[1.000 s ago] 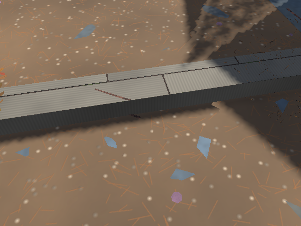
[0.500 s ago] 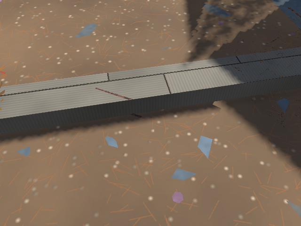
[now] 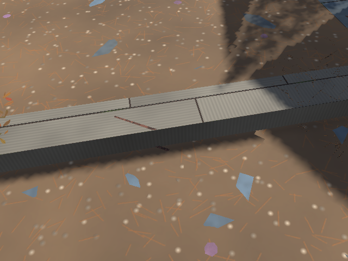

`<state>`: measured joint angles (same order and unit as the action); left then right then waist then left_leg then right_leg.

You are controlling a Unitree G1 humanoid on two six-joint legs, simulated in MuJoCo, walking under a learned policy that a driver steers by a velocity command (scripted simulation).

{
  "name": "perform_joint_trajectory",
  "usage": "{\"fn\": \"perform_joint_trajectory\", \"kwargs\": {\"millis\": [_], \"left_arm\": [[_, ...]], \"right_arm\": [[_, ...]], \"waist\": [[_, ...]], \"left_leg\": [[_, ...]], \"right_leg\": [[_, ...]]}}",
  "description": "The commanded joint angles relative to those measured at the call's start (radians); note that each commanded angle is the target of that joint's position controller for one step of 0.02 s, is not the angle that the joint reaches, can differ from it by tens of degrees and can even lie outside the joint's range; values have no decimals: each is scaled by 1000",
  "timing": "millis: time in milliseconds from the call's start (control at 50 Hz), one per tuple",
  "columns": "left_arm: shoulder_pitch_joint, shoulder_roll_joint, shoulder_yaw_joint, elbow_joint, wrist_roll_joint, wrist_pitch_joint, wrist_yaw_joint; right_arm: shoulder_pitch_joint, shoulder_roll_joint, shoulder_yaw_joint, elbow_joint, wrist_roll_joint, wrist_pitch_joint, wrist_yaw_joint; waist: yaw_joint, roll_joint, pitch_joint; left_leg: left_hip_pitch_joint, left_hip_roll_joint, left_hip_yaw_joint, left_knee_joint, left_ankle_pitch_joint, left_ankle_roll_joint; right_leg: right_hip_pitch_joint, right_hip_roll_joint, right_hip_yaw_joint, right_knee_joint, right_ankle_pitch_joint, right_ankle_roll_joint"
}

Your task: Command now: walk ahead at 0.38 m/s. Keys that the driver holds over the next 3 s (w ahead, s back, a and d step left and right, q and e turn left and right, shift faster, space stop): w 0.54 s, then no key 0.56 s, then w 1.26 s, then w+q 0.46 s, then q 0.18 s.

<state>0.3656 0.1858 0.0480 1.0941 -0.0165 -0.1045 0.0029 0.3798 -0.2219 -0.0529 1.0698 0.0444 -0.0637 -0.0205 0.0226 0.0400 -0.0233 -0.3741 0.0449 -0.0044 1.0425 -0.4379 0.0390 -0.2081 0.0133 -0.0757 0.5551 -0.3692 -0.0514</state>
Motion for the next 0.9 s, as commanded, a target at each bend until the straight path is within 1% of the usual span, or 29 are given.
{"fn": "perform_joint_trajectory", "kwargs": {"millis": [20,40,60,80,160,200,260,300,320,340,360,380,400,420,440,460,480,500,540,580,640,680,720,800,820,840,860,880,900], "left_arm": [[119,110,3,-5,6,-20,-11],[103,92,-6,-11,8,-13,-14],[119,63,-15,-8,11,-2,-12],[145,61,-18,-4,15,5,-6],[140,121,-14,-31,21,17,22],[167,155,-4,-32,15,14,28],[189,162,8,-20,-4,11,28],[168,176,17,-24,0,17,27],[153,189,23,-28,5,24,27],[132,187,23,-33,11,33,26],[112,177,17,-48,16,35,22],[216,51,-16,-71,25,23,7],[230,6,-31,-60,-2,-12,-4],[114,99,-4,-97,-32,-34,-7],[19,135,3,-130,-41,-43,-2],[-20,140,11,-135,-29,-39,9],[-8,134,22,-131,-14,-24,19],[26,109,23,-126,-10,-6,22],[25,82,23,-132,-9,17,25],[-51,105,31,-165,3,23,31],[-145,93,27,-196,18,18,24],[-231,72,16,-212,16,16,16],[-286,79,13,-224,11,20,8],[-304,127,22,-237,20,14,-6],[-249,144,30,-218,24,7,-7],[-183,189,45,-191,33,1,-3],[-109,258,58,-179,45,-1,2],[-63,231,48,-158,46,13,5],[-43,148,27,-153,30,23,0]], "right_arm": [[-136,-59,-8,-119,-1,-62,19],[-150,-83,-20,-121,-13,-65,22],[-154,-84,-25,-119,-16,-61,29],[-160,-62,-22,-120,-14,-54,37],[-364,-1,7,-204,-21,-39,47],[-441,-9,14,-235,-17,-38,54],[-496,-46,11,-267,-10,-39,65],[-456,-84,-4,-270,-13,-44,71],[-382,-112,-20,-254,-13,-45,70],[-225,-152,-43,-208,-10,-43,65],[-50,-198,-66,-158,-8,-36,56],[97,-305,-90,-129,-39,-31,47],[96,-262,-70,-120,-45,-30,52],[-13,-193,-50,-131,-34,-38,54],[-116,-140,-34,-154,-31,-44,55],[-193,-108,-22,-164,-38,-52,61],[-229,-81,-14,-162,-48,-59,66],[-230,-70,-10,-150,-54,-60,69],[-194,-83,-11,-127,-49,-62,61],[-165,-121,-14,-114,-56,-63,44],[-130,-131,-10,-107,-60,-47,24],[-98,-141,-9,-101,-54,-38,16],[-60,-155,-9,-84,-49,-28,12],[-69,-154,-13,-67,-37,-8,4],[-89,-152,-14,-67,-30,-4,2],[-62,-142,-12,-64,-35,-3,1],[-7,-113,-1,-71,-58,-11,2],[128,-2,32,-34,-60,-14,7],[79,-52,23,-34,-45,-5,9]], "waist": [[18,-91,138],[7,-89,140],[5,-102,128],[5,-115,122],[26,-94,172],[42,-123,177],[30,-131,195],[-16,-147,142],[-61,-174,77],[-142,-182,-17],[-220,-172,-116],[-179,75,-304],[-156,202,-424],[-139,148,-244],[-111,67,-121],[-69,-24,-54],[-27,-18,-25],[0,13,-15],[16,26,25],[19,10,70],[4,6,56],[-29,14,41],[-52,22,26],[-36,39,4],[-1,30,-17],[14,-10,-57],[-1,-98,-167],[-33,-277,-292],[3,-258,-324]], "left_leg": [[-592,64,-62,250,141,57],[-562,85,-51,186,198,57],[-520,91,-31,143,226,50],[-495,88,-10,106,248,39],[-400,52,49,-215,380,-3],[-307,18,82,-340,428,-6],[-279,8,66,-449,442,30],[-193,-22,74,-483,410,65],[-87,-55,93,-472,385,84],[108,-93,113,-469,370,109],[387,-39,48,-455,365,143],[775,250,-408,-509,182,289],[831,375,-819,-757,44,359],[693,325,-703,-787,19,287],[513,293,-527,-796,104,244],[340,257,-396,-821,225,218],[223,212,-296,-846,281,194],[159,186,-245,-872,284,190],[93,168,-182,-919,306,205],[81,169,-129,-926,534,217],[114,126,-19,-875,812,183],[128,99,25,-857,827,156],[185,115,17,-836,797,153],[317,161,-35,-713,796,129],[327,145,-33,-648,781,107],[319,87,-16,-548,769,70],[197,19,19,-380,539,26],[-19,-59,30,-150,49,-33],[-70,-65,-29,-19,-248,-63]], "right_leg": [[315,-332,497,-382,40,-179],[298,-296,397,-385,183,-146],[284,-261,317,-389,278,-124],[271,-245,268,-392,352,-119],[137,-205,154,-443,416,-123],[107,-211,132,-475,395,-126],[197,-253,116,-461,444,-117],[280,-271,94,-365,699,-92],[307,-272,79,-267,896,-79],[281,-241,46,-83,1033,-57],[113,-202,30,158,937,-24],[-252,-45,23,593,425,32],[-407,60,187,830,-164,34],[-514,-11,220,906,-131,7],[-521,-68,182,881,-41,-11],[-463,-119,163,815,42,-14],[-388,-155,164,751,88,-19],[-334,-170,167,714,105,-22],[-331,-182,149,649,114,-14],[-390,-180,131,556,177,19],[-386,-152,97,320,328,47],[-319,-111,64,163,434,47],[-291,-86,61,81,473,49],[-256,-64,86,-35,385,10],[-184,-50,78,-104,424,-7],[-62,-53,81,-162,621,-28],[172,-181,192,-70,1042,-83],[421,-367,388,-39,1190,-258],[391,-394,477,-103,1044,-297]]}}
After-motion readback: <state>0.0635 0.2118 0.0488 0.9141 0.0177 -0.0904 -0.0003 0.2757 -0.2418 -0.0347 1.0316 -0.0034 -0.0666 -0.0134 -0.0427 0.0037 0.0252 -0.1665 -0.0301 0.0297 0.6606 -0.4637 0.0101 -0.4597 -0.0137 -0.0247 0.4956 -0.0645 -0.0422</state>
